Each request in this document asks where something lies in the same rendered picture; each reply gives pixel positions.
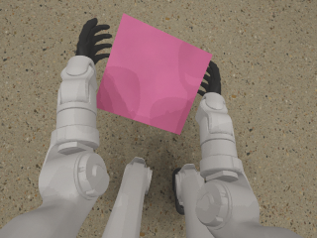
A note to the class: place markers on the robot right shin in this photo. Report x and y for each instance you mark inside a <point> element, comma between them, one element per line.
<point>188,167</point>

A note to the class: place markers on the robot left thigh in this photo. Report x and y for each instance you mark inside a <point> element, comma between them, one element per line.
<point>126,215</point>

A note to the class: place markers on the robot left upper arm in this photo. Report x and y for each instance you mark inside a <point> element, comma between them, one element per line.
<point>69,186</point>

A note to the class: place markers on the right robot forearm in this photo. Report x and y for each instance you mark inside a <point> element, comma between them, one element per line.
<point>217,141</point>

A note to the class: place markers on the robot right hand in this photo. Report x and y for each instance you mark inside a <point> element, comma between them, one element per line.
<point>214,80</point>

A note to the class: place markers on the left robot forearm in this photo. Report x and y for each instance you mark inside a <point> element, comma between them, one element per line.
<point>76,110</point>

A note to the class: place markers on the robot right upper arm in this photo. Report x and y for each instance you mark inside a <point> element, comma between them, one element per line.
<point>230,210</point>

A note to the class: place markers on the carton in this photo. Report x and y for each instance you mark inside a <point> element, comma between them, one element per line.
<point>151,76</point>

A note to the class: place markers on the robot left hand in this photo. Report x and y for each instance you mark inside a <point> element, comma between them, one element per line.
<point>86,41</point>

